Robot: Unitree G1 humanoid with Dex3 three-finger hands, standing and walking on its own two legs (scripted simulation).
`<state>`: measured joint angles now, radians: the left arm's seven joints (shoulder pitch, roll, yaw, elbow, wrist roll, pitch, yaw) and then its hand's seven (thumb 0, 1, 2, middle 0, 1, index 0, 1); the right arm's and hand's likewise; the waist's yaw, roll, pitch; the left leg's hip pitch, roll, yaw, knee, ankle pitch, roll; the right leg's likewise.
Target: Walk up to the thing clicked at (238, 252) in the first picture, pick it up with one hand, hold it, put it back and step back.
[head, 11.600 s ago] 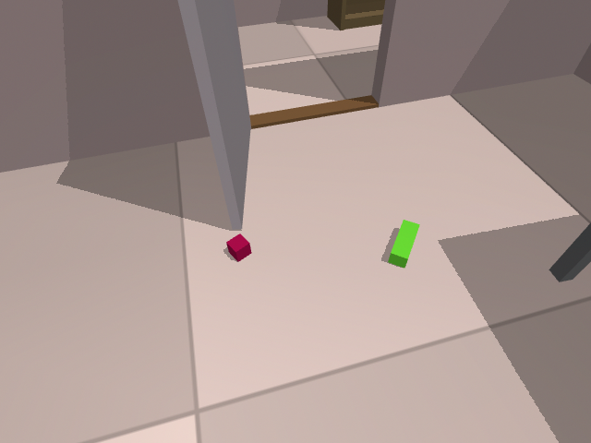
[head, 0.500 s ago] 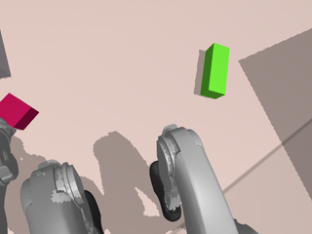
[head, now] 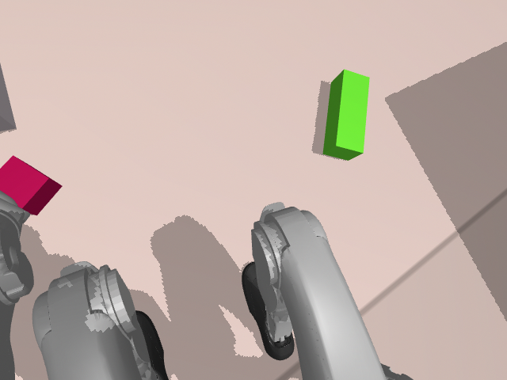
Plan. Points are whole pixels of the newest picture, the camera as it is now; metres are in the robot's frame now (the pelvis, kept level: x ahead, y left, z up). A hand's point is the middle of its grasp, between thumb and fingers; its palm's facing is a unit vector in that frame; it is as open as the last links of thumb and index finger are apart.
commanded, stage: rise first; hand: left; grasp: from above
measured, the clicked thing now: (25, 186) +0.48 +0.29 -0.28
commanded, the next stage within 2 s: approach in 0.44 s
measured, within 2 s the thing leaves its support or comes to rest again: neither
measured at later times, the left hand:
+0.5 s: hand out of the picture +0.44 +0.31 -0.18, palm faces -0.27 -0.33 -0.91, open 13.7 cm
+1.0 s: hand (4, 145) +0.51 +0.27 -0.16, palm faces -0.25 -0.31 -0.92, open 14.0 cm
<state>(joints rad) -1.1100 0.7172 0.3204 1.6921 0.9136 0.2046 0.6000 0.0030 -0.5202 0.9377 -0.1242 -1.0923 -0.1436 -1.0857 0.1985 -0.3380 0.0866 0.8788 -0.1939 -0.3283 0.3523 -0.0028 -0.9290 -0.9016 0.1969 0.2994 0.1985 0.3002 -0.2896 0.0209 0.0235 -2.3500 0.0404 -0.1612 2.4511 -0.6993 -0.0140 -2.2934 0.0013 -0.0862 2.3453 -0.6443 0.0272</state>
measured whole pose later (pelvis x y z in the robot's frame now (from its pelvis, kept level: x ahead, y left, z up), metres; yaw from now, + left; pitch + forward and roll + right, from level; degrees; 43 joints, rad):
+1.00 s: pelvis +0.01 +0.00 +0.01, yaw -2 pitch +35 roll -10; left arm -1.30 0.77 0.28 1.78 0.93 0.30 0.64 0.00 -0.57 0.99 -0.12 -1.08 -0.13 -1.10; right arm 0.22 -0.36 0.13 0.86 -0.20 -0.32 0.38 0.00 -0.93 -0.90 0.20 0.30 0.20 0.30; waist -0.39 0.03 0.03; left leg -2.35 0.05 -0.18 2.44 -0.73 -0.01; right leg -2.28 0.01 -0.10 2.32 -0.66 0.03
